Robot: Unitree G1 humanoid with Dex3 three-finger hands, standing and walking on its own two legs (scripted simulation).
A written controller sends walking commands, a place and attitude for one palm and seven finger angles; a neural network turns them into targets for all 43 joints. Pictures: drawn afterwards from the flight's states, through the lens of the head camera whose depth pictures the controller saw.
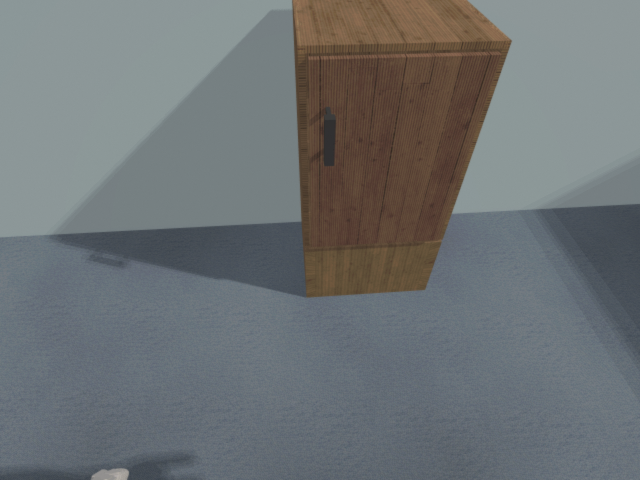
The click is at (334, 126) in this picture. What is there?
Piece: cupboard door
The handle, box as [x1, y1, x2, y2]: [324, 107, 335, 165]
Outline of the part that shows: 326,107 326,114 324,115 324,165 333,165 335,118 334,114 330,113 329,107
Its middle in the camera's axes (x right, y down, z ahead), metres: +0.02 -0.24 +0.92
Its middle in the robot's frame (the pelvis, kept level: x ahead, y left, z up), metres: +0.85 +0.03 -0.03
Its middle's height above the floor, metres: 0.74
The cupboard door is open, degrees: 0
